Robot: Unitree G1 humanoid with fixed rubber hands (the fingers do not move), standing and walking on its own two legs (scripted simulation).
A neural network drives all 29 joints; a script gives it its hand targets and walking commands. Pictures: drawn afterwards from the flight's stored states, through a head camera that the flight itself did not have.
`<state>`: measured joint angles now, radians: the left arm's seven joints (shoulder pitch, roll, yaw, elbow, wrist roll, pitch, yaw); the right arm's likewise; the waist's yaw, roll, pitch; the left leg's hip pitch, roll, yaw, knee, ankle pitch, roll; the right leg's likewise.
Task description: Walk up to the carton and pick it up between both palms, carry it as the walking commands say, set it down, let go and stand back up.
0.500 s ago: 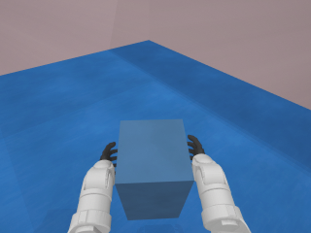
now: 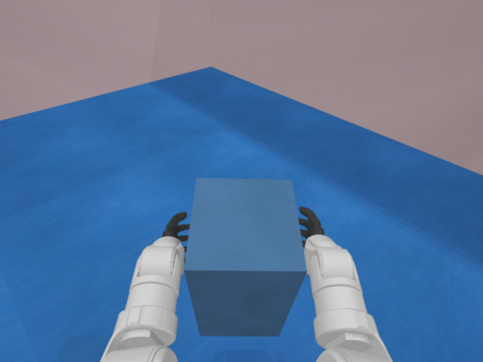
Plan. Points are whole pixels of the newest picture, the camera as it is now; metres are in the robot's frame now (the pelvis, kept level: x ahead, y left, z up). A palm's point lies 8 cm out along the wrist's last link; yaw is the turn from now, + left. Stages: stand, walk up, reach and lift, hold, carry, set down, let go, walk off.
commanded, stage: reach and lift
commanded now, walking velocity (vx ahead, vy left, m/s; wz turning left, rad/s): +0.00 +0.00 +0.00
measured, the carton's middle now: (241, 264) +0.31 +0.00 +0.01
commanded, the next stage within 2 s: hold in 0.72 s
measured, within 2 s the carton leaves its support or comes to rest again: neither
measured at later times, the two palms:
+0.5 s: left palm (177, 252) +0.31 +0.11 +0.05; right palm (319, 248) +0.31 -0.14 +0.06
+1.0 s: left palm (170, 262) +0.29 +0.12 +0.05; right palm (316, 251) +0.30 -0.13 +0.06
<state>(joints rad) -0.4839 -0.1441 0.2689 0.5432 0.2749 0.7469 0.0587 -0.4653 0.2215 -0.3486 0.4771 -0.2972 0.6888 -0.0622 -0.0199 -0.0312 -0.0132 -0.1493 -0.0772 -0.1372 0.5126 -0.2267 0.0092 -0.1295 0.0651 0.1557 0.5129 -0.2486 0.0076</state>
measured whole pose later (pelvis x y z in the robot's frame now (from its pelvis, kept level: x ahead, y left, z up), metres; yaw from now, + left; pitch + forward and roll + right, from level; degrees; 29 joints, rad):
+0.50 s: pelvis +0.01 +0.00 +0.00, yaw +0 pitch -7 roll +1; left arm -0.38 -0.19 0.23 0.43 0.26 0.75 0.09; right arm -0.38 0.19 -0.27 0.40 -0.28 0.71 -0.02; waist -0.03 -0.01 -0.01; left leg -0.10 -0.08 -0.13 0.43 -0.21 0.01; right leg -0.10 0.05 0.15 0.47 -0.25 0.00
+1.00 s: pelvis +0.00 -0.01 +0.00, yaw +1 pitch -8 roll +0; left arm -0.36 -0.16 0.22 0.43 0.26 0.79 0.08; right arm -0.39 0.19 -0.24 0.44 -0.27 0.72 -0.05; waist -0.01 -0.01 -0.02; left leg -0.12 -0.07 -0.15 0.47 -0.21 -0.01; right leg -0.10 0.06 0.12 0.49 -0.24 -0.01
